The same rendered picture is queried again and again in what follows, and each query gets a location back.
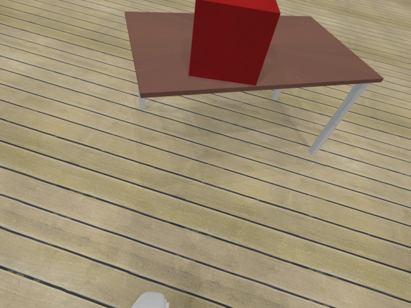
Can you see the robot left thigh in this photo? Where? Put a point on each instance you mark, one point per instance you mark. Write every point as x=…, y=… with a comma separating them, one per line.
x=151, y=300

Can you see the carton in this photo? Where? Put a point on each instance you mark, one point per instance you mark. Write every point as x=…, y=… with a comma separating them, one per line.
x=231, y=39

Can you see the table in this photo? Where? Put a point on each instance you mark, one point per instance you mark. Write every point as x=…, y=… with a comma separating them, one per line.
x=302, y=53

